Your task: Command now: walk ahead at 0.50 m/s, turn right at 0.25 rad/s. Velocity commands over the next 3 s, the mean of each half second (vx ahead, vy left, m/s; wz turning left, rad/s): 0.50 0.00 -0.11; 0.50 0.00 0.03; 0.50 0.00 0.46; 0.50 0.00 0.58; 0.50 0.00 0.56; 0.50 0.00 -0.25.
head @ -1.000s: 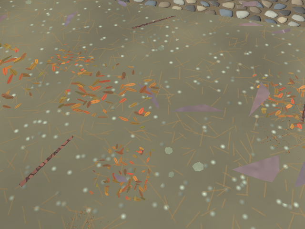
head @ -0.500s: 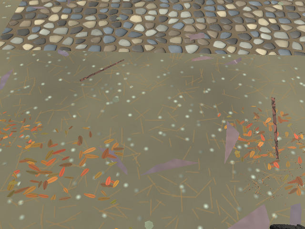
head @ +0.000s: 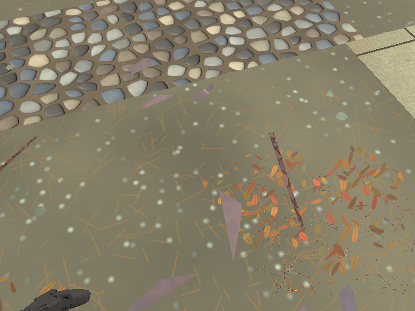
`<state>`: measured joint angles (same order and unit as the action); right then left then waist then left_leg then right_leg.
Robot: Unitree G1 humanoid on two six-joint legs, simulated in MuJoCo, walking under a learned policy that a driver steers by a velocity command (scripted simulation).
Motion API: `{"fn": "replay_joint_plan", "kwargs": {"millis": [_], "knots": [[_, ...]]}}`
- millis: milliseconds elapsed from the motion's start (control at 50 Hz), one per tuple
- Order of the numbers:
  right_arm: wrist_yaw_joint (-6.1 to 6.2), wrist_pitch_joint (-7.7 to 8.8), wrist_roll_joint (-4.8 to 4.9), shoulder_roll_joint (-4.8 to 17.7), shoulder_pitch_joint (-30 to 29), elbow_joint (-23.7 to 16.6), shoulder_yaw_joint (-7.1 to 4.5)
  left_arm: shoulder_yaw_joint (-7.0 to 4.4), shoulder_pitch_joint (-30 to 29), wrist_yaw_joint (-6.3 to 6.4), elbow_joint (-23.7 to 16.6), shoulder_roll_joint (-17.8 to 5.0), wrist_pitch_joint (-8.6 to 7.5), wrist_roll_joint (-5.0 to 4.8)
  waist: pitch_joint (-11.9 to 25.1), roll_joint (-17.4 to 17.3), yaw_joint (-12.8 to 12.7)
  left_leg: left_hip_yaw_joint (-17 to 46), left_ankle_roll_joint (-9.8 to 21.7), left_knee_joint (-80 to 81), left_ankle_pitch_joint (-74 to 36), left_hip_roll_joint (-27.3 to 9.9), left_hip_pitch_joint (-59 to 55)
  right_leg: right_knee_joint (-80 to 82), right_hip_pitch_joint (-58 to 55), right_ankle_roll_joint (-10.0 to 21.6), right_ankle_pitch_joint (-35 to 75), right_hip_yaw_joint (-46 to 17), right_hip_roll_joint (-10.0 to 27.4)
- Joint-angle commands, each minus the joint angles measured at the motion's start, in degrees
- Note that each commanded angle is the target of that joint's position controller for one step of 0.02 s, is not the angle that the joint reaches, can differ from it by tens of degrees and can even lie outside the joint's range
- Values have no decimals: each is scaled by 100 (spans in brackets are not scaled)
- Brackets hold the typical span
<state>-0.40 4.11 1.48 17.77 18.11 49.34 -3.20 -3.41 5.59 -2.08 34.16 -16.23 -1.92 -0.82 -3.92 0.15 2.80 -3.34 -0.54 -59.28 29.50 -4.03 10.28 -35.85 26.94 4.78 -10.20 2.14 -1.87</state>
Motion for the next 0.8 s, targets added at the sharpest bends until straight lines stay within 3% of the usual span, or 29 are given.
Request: {"fn": "replay_joint_plan", "kwargs": {"millis": [20, 40, 60, 120, 180, 260, 320, 380, 420, 440, 460, 480, 500, 520, 540, 560, 580, 600, 660, 720, 800], "knots": [[-25, 314, 91, 752, -616, -742, -90, -285, 1300, 35, 66, -916, -136, 1, 1116, 256, -732, 649, 186, -1379, -590, -239, 3315, 1799, -3429, 1208, 327, -2833, 1797], [4, 299, -35, 739, -621, -693, -111, -232, 991, 34, 56, -748, -157, 41, 829, 224, -528, 636, 147, -1012, -897, -386, 3028, 1918, -2759, 1105, 878, -2357, 1599], [-5, 236, -57, 720, -430, -623, -121, -178, 822, 40, 23, -603, -187, 100, 767, 299, -327, 696, 122, -856, -1130, -492, 2664, 2099, -2338, 1066, 1165, -2076, 1455], [1, 58, -103, 469, -271, -536, -81, -189, 785, 67, 158, -647, -304, 68, 622, 257, -142, 628, -70, -350, -1497, -523, 2455, 2534, -1807, 1152, 1546, -1607, 1386], [12, 23, -164, 342, -822, -700, -36, -208, 960, 148, 346, -744, -323, 73, 323, 207, -269, 603, -226, 602, -2420, -510, 2821, 2721, -1770, 1046, 1656, -1152, 1234], [-88, 108, -112, 166, -1580, -860, 51, -222, 1277, 207, 574, -860, -282, 36, 118, 254, -581, 408, -182, 2121, -3659, -231, 2521, 2778, -1808, 778, 1205, -731, 1052], [-175, 144, -68, 211, -1998, -1005, 60, -247, 1593, 207, 803, -932, -244, -6, -30, 277, -735, 425, -60, 2642, -3669, -105, 2592, 2638, -2274, 756, 1039, -833, 1291], [-264, 178, -79, 333, -2066, -1104, 28, -283, 1691, 245, 969, -994, -162, -34, -16, 350, -641, 471, 191, 2977, -3072, -24, 2662, 2259, -2938, 627, 1526, -957, 1584], [-270, 192, -90, 487, -1656, -1014, -40, -305, 1591, 275, 1005, -1067, -103, -26, 251, 497, -378, 275, 376, 3057, -2603, 197, 2015, 1740, -3146, 485, 2735, -912, 1562], [-236, 193, -104, 653, -1007, -825, -143, -285, 1490, 288, 1001, -1048, -65, -9, 668, 466, -9, 73, 532, 3177, -2644, 402, 1092, 950, -3056, 356, 3611, -718, 1332], [-185, 185, -138, 951, -98, -601, -260, -193, 1536, 311, 951, -857, -46, 50, 1398, 294, 363, 370, 780, 2937, -2906, 75, -444, -313, -2380, 165, 3223, -483, 1034], [-151, 161, -242, 1517, 557, -514, -400, -22, 2251, 270, 804, -311, -132, 62, 2372, -935, 215, 2839, 1694, 3013, -2125, -1418, -2829, -2626, -88, -304, 1036, -193, 218], [-181, 138, -110, 1132, 763, -416, -306, 4, 2141, 249, 898, -348, -236, 41, 2768, -1526, 354, 4586, 1991, 3997, -1258, -1788, -3346, -3627, 932, -391, -2227, -822, -254], [-169, 130, -50, 866, 409, -459, -201, -119, 1658, 204, 768, -821, -317, -109, 1911, -1079, 377, 4005, 1698, 4174, -605, -1667, -2793, -4072, 1569, -315, -2085, -1028, 115], [-142, 107, -85, 724, 18, -541, -162, -106, 1208, 197, 640, -843, -361, -161, 1275, -663, 274, 3269, 1500, 4279, -704, -1464, -1977, -3916, 1652, -251, -1598, -810, 426], [-139, 100, -140, 599, -315, -566, -119, -107, 951, 211, 580, -800, -370, -81, 750, -385, 108, 2721, 1432, 4466, -1200, -1259, -1119, -3498, 1531, -254, -1182, -672, 651], [-142, 132, -208, 425, -517, -603, -61, -143, 986, 229, 612, -776, -324, -13, 580, -444, -93, 2341, 1354, 4630, -1671, -1063, -570, -3145, 1178, -258, -876, -711, 849], [-150, 149, -231, 388, -617, -606, -47, -136, 1150, 231, 673, -675, -264, -2, 549, -552, -229, 2130, 1361, 4783, -1953, -961, -241, -3001, 869, -297, -718, -705, 906], [-128, 224, -170, 535, -578, -492, -90, -88, 1161, 263, 687, -456, -145, 42, 422, -492, -348, 1562, 1498, 5119, -2677, -883, 109, -2455, 840, -476, -352, -597, 990], [-51, 195, -148, 666, -407, -373, -129, -44, 598, 255, 550, -367, -173, 72, 277, -352, -208, 1093, 1402, 5237, -3079, -742, -35, -1395, 1078, -593, 620, -530, 1004], [-1, 130, -73, 795, -30, -196, -151, 30, -191, 157, 392, -210, -263, 28, 139, -327, 112, 695, 1216, 5231, -3011, -604, -207, -47, 744, -598, 1582, -280, 754]]}}
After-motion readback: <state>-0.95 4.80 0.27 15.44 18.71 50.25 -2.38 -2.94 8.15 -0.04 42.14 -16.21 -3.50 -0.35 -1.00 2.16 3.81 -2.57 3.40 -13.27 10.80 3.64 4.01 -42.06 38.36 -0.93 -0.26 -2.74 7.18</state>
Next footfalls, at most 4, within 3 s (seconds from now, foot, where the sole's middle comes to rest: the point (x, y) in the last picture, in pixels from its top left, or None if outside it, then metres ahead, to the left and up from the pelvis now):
0.46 left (166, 309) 0.44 0.15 -0.76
0.98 right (240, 220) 0.73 -0.11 -0.76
1.50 left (157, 167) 0.97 0.19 -0.76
2.00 right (174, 102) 1.32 0.12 -0.76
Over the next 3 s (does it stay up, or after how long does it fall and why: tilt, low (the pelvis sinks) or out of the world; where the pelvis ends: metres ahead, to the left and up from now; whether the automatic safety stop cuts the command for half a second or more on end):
stays up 1.49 0.52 0.01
